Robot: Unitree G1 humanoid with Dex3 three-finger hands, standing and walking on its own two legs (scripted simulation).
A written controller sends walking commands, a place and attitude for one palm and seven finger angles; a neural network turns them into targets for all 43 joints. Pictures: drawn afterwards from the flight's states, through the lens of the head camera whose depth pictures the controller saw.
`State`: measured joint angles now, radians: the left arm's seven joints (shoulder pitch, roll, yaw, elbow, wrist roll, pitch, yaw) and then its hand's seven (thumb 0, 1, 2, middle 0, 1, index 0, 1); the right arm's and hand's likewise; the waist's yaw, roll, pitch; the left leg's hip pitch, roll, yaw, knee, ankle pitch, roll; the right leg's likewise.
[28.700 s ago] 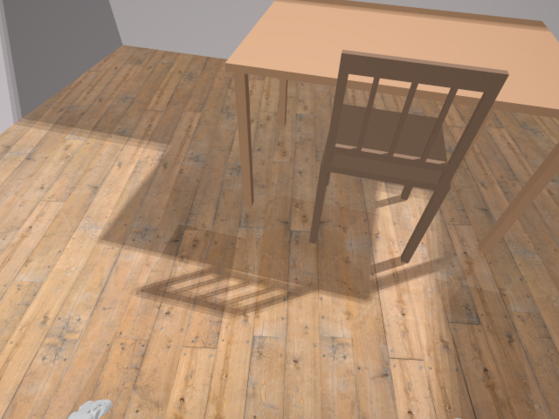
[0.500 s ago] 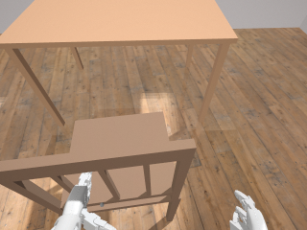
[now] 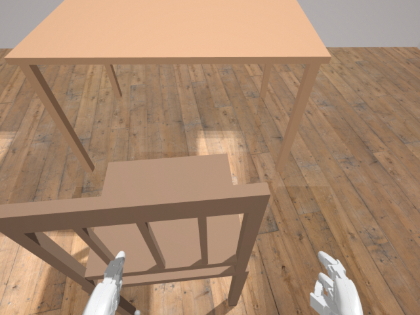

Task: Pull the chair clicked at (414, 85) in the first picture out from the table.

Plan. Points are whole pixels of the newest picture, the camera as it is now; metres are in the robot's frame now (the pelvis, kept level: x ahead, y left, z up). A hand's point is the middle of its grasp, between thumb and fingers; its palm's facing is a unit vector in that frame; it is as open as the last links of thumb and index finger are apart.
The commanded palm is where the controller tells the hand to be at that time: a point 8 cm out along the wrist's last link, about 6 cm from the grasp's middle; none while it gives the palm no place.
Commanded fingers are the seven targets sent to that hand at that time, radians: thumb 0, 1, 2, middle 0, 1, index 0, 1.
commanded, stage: draw the hand back to the body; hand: left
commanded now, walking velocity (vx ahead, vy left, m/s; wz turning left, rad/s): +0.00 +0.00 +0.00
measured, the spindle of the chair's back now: (153, 245) +0.27 +0.13 -0.04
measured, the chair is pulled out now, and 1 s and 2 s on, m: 0.57 0.56 0.56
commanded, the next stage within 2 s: step back with the hand held close in 1.70 s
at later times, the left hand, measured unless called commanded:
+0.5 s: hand (105, 305) +0.15 +0.16 +0.05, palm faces +0.01 -1.00 -0.10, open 17.3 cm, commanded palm +0.11 +0.23 +0.08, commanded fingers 0.00 -0.55 0.20 0.00 0.00 0.00 0.00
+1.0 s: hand (66, 298) +0.15 +0.21 +0.09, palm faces +0.07 -0.88 -0.47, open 11.9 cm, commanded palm +0.13 +0.27 +0.17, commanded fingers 0.00 0.36 0.64 -0.12 -0.19 -0.12 -0.19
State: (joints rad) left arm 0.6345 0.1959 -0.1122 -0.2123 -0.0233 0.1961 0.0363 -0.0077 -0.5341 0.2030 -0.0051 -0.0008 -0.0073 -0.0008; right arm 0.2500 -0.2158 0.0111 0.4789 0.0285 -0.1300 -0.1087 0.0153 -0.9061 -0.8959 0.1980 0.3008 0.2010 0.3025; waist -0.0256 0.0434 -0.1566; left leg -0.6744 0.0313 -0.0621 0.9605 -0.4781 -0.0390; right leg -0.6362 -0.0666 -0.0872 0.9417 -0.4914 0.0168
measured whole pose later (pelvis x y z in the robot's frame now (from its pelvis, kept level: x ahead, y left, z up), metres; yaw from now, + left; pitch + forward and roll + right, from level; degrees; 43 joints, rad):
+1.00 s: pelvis +0.00 -0.01 +0.04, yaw +0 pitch +0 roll -1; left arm 0.69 0.44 0.06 -0.40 -0.04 0.13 0.08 0.00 0.02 0.47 -0.09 -0.12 -0.45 -0.28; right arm 0.19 -0.20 0.05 0.63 0.03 -0.22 -0.15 0.02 -0.91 -0.90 0.20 0.30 0.20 0.30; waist 0.05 0.08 0.00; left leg -0.31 0.06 -0.06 0.68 -0.37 -0.05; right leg -0.27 -0.03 -0.10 0.64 -0.37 0.00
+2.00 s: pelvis +0.00 +0.01 +0.06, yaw -2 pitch -1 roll -1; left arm 0.50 0.37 0.37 -0.47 -0.05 -0.08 0.12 0.02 0.89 0.90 -0.21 -0.30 -0.21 -0.30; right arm 0.13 -0.21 0.01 0.61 0.02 -0.05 -0.09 0.01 -0.91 -0.90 0.20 0.30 0.20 0.30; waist 0.03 0.06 0.07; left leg -0.20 0.03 -0.01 0.47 -0.26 -0.02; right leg -0.17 -0.05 -0.06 0.44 -0.25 0.03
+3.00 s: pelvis -0.15 +0.02 +0.04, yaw +1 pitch +1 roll -1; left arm 0.49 0.45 0.48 -0.57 -0.03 -0.20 0.17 0.01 0.89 0.90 -0.21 -0.30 -0.22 -0.30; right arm 0.16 -0.18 -0.01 0.67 0.00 -0.11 -0.09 0.02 -0.91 -0.90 0.20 0.30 0.20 0.30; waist 0.01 -0.04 0.04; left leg -0.41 0.02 -0.01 0.66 -0.25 0.00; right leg -0.45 -0.03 -0.02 0.67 -0.28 0.03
